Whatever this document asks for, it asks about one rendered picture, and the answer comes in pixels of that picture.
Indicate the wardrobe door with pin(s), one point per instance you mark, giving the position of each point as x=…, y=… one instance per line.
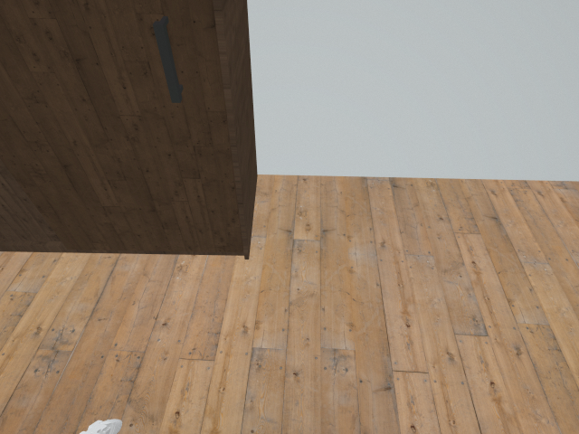
x=89, y=131
x=20, y=220

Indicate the handle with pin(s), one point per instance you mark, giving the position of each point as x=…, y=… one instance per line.
x=163, y=43

